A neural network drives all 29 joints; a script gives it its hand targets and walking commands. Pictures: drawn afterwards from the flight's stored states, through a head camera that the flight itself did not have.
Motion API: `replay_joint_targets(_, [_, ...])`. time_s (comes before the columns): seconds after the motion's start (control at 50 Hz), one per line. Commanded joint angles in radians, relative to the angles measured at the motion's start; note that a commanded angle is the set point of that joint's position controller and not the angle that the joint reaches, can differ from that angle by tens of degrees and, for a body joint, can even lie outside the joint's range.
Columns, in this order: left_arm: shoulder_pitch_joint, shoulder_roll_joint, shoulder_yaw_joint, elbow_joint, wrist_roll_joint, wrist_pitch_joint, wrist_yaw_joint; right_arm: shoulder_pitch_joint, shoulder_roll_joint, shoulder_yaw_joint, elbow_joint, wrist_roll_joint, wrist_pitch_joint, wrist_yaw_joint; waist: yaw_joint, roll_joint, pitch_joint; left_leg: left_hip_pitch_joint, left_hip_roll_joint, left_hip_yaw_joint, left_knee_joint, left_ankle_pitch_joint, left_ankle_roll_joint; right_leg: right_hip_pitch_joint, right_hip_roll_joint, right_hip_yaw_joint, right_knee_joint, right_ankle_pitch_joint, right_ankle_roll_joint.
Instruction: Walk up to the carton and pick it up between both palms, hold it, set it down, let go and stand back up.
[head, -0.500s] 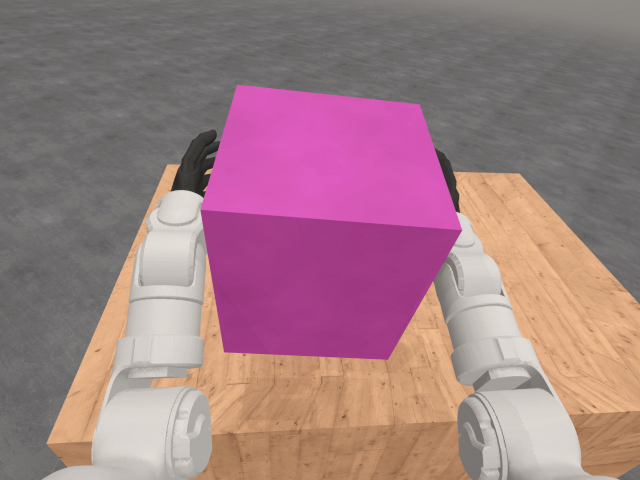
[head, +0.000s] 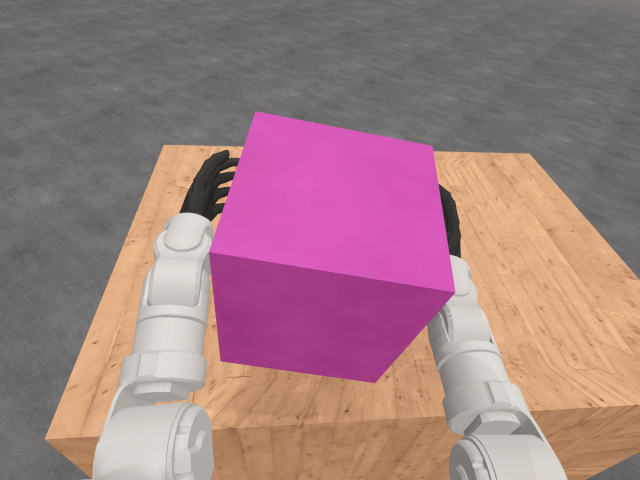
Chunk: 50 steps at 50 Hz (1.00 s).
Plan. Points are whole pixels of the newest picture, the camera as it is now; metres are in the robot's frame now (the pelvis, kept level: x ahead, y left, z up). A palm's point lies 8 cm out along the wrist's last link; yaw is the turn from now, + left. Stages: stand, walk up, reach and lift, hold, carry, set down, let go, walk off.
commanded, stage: set down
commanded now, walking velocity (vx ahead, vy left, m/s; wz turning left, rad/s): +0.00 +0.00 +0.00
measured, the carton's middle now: (320, 259) +0.35 -0.01 +0.12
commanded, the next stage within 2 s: none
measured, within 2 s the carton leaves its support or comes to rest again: rests again in 1.94 s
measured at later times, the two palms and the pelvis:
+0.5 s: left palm (210, 223) +0.40 +0.14 +0.13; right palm (438, 261) +0.35 -0.17 +0.11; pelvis +0.01 +0.00 +0.00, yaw +0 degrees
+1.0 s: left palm (219, 237) +0.41 +0.13 +0.10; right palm (435, 279) +0.35 -0.17 +0.08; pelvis +0.02 +0.01 +0.00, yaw +0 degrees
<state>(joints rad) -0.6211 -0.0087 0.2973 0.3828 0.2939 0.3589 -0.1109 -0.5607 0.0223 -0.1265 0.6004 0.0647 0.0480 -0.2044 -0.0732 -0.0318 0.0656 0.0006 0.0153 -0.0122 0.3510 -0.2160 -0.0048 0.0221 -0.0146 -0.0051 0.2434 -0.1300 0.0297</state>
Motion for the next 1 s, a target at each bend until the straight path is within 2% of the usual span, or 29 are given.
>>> replay_joint_targets(0.0, [-0.497,-0.543,-0.391,-0.009,-0.069,-0.033,-0.121,-0.707,0.496,0.365,-0.235,-0.024,-0.102,0.114,0.009,-0.021,-0.296,0.014,-0.060,0.064,-0.076,0.218,-0.009,0.196,0.052,-0.087,-0.017,0.159,0.010])
replay_joint_targets(0.06, [-0.483,-0.531,-0.357,0.058,-0.056,-0.043,-0.131,-0.685,0.494,0.341,-0.213,-0.054,-0.109,0.122,0.001,-0.047,-0.262,-0.019,-0.066,0.068,-0.094,0.170,0.003,0.193,0.045,-0.091,-0.023,0.127,0.013])
replay_joint_targets(0.1, [-0.486,-0.520,-0.333,0.084,-0.043,-0.049,-0.140,-0.690,0.507,0.325,-0.217,-0.076,-0.112,0.121,0.010,-0.063,-0.257,-0.039,-0.065,0.074,-0.110,0.127,0.012,0.194,0.038,-0.087,-0.025,0.106,0.018])
replay_joint_targets(0.14, [-0.541,-0.523,-0.322,0.102,-0.038,-0.062,-0.142,-0.701,0.509,0.290,-0.192,-0.099,-0.119,0.128,0.003,-0.043,-0.253,-0.067,-0.062,0.078,-0.120,0.067,0.015,0.170,0.038,-0.089,-0.022,0.043,0.017])
replay_joint_targets(0.18, [-0.516,-0.520,-0.323,0.086,-0.030,-0.081,-0.140,-0.648,0.512,0.319,-0.167,-0.098,-0.125,0.132,0.023,-0.023,-0.237,-0.065,-0.064,0.085,-0.118,0.105,0.013,0.195,0.036,-0.085,-0.016,0.074,0.015])
replay_joint_targets(0.24, [-0.520,-0.549,-0.337,0.104,-0.045,-0.096,-0.140,-0.667,0.522,0.320,-0.196,-0.106,-0.141,0.131,0.012,-0.023,-0.289,-0.067,-0.063,0.077,-0.113,0.149,0.009,0.192,0.041,-0.091,-0.017,0.132,0.012])
replay_joint_targets(0.28, [-0.514,-0.540,-0.329,0.115,-0.047,-0.108,-0.137,-0.653,0.552,0.338,-0.212,-0.093,-0.146,0.128,0.029,-0.021,-0.302,-0.084,-0.065,0.081,-0.101,0.168,0.010,0.207,0.036,-0.081,-0.003,0.180,0.020])
replay_joint_targets(0.3, [-0.527,-0.552,-0.346,0.092,-0.054,-0.119,-0.135,-0.641,0.549,0.343,-0.214,-0.096,-0.153,0.129,0.023,-0.023,-0.338,-0.069,-0.063,0.085,-0.092,0.192,0.004,0.212,0.039,-0.086,0.006,0.208,0.019])
replay_joint_targets(0.32, [-0.499,-0.569,-0.358,0.092,-0.064,-0.125,-0.132,-0.667,0.568,0.391,-0.261,-0.080,-0.167,0.126,0.044,-0.016,-0.374,-0.062,-0.066,0.081,-0.084,0.233,0.003,0.239,0.039,-0.080,0.013,0.259,0.021])
replay_joint_targets(0.36, [-0.467,-0.557,-0.351,0.109,-0.058,-0.128,-0.131,-0.599,0.556,0.373,-0.198,-0.101,-0.151,0.121,0.024,-0.026,-0.334,-0.073,-0.067,0.078,-0.092,0.243,0.000,0.235,0.036,-0.081,0.000,0.271,0.021])
replay_joint_targets(0.38, [-0.461,-0.559,-0.363,0.101,-0.063,-0.131,-0.135,-0.597,0.573,0.390,-0.223,-0.085,-0.159,0.118,0.026,-0.022,-0.361,-0.053,-0.066,0.078,-0.080,0.272,-0.006,0.243,0.038,-0.076,0.012,0.327,0.022])
replay_joint_targets(0.4, [-0.468,-0.565,-0.376,0.087,-0.072,-0.134,-0.131,-0.586,0.560,0.376,-0.226,-0.088,-0.160,0.113,0.005,-0.019,-0.388,-0.043,-0.065,0.077,-0.066,0.301,-0.015,0.247,0.042,-0.086,0.014,0.354,0.024])
replay_joint_targets(0.42, [-0.450,-0.556,-0.342,0.121,-0.053,-0.132,-0.136,-0.579,0.554,0.360,-0.207,-0.102,-0.154,0.113,0.016,-0.030,-0.339,-0.051,-0.068,0.082,-0.078,0.263,-0.009,0.259,0.037,-0.077,0.011,0.321,0.025])
replay_joint_targets(0.44, [-0.480,-0.545,-0.359,0.099,-0.066,-0.142,-0.134,-0.586,0.560,0.368,-0.211,-0.106,-0.153,0.112,0.009,-0.034,-0.346,-0.068,-0.066,0.080,-0.088,0.242,-0.005,0.245,0.038,-0.079,0.008,0.310,0.025])
replay_joint_targets(0.46, [-0.455,-0.550,-0.338,0.111,-0.054,-0.135,-0.137,-0.573,0.564,0.374,-0.211,-0.101,-0.153,0.112,0.022,-0.050,-0.333,-0.068,-0.064,0.078,-0.087,0.261,-0.003,0.259,0.039,-0.078,0.010,0.333,0.029])
replay_joint_targets(0.52, [-0.438,-0.565,-0.363,0.133,-0.053,-0.131,-0.143,-0.569,0.561,0.369,-0.203,-0.099,-0.160,0.107,0.011,-0.006,-0.324,-0.060,-0.064,0.074,-0.084,0.280,-0.013,0.240,0.041,-0.083,0.011,0.346,0.026])
replay_joint_targets(0.58, [-0.477,-0.555,-0.340,0.158,-0.040,-0.145,-0.144,-0.584,0.549,0.323,-0.185,-0.131,-0.165,0.109,-0.003,-0.019,-0.309,-0.062,-0.059,0.078,-0.098,0.231,-0.011,0.223,0.040,-0.088,-0.006,0.263,0.020])
replay_joint_targets(0.62, [-0.478,-0.571,-0.364,0.110,-0.056,-0.161,-0.143,-0.563,0.579,0.357,-0.222,-0.118,-0.182,0.107,0.013,-0.006,-0.361,-0.062,-0.061,0.085,-0.077,0.292,-0.018,0.238,0.045,-0.087,0.012,0.329,0.023])
replay_joint_targets(0.64, [-0.474,-0.566,-0.372,0.100,-0.065,-0.165,-0.141,-0.551,0.587,0.358,-0.220,-0.119,-0.185,0.103,-0.004,-0.004,-0.364,-0.066,-0.065,0.084,-0.070,0.306,-0.020,0.243,0.044,-0.086,0.016,0.355,0.021])
replay_joint_targets(0.7, [-0.470,-0.561,-0.344,0.151,-0.039,-0.174,-0.140,-0.528,0.575,0.302,-0.170,-0.153,-0.186,0.105,-0.014,-0.005,-0.335,-0.051,-0.054,0.080,-0.078,0.284,-0.023,0.204,0.048,-0.094,-0.002,0.303,0.014])
replay_joint_targets(0.72, [-0.484,-0.558,-0.332,0.172,-0.034,-0.177,-0.146,-0.541,0.567,0.302,-0.166,-0.158,-0.188,0.106,-0.004,-0.013,-0.333,-0.049,-0.053,0.082,-0.089,0.274,-0.023,0.210,0.048,-0.095,-0.004,0.288,0.014])
replay_joint_targets(0.74, [-0.486,-0.531,-0.302,0.220,-0.011,-0.172,-0.154,-0.518,0.553,0.271,-0.109,-0.174,-0.173,0.109,-0.007,0.001,-0.257,-0.076,-0.057,0.087,-0.104,0.224,-0.017,0.188,0.042,-0.092,-0.016,0.224,0.011])
replay_joint_targets(0.76, [-0.486,-0.539,-0.298,0.215,-0.016,-0.173,-0.157,-0.526,0.548,0.265,-0.140,-0.175,-0.181,0.111,-0.005,-0.003,-0.277,-0.075,-0.052,0.081,-0.104,0.212,-0.013,0.186,0.040,-0.091,-0.011,0.213,0.014])
replay_joint_targets(0.82, [-0.510,-0.555,-0.329,0.180,-0.038,-0.203,-0.153,-0.543,0.587,0.299,-0.163,-0.165,-0.205,0.110,0.005,0.005,-0.344,-0.077,-0.052,0.089,-0.087,0.281,-0.018,0.202,0.046,-0.095,0.007,0.290,0.014])
replay_joint_targets(0.88, [-0.492,-0.535,-0.303,0.265,-0.026,-0.217,-0.155,-0.556,0.580,0.294,-0.176,-0.180,-0.206,0.114,0.018,-0.014,-0.355,-0.123,-0.057,0.092,-0.097,0.226,-0.001,0.214,0.033,-0.085,0.012,0.283,0.020])
replay_joint_targets(0.9, [-0.520,-0.530,-0.297,0.259,-0.024,-0.225,-0.153,-0.562,0.589,0.280,-0.147,-0.194,-0.205,0.112,0.013,-0.014,-0.333,-0.123,-0.049,0.092,-0.105,0.222,-0.005,0.196,0.037,-0.086,0.005,0.270,0.019])
replay_joint_targets(0.92, [-0.504,-0.550,-0.320,0.230,-0.036,-0.231,-0.149,-0.532,0.603,0.307,-0.168,-0.191,-0.214,0.110,0.006,-0.013,-0.379,-0.108,-0.053,0.088,-0.089,0.265,-0.009,0.216,0.037,-0.088,0.015,0.322,0.020])
replay_joint_targets(0.96, [-0.523,-0.547,-0.328,0.239,-0.045,-0.252,-0.142,-0.549,0.607,0.298,-0.176,-0.195,-0.229,0.109,0.000,0.001,-0.415,-0.111,-0.047,0.086,-0.077,0.286,-0.017,0.214,0.039,-0.091,0.025,0.349,0.018])
replay_joint_targets(0.98, [-0.534,-0.532,-0.326,0.247,-0.040,-0.259,-0.141,-0.541,0.613,0.309,-0.157,-0.196,-0.227,0.111,0.013,0.019,-0.414,-0.118,-0.050,0.088,-0.075,0.284,-0.019,0.212,0.035,-0.082,0.028,0.349,0.013])
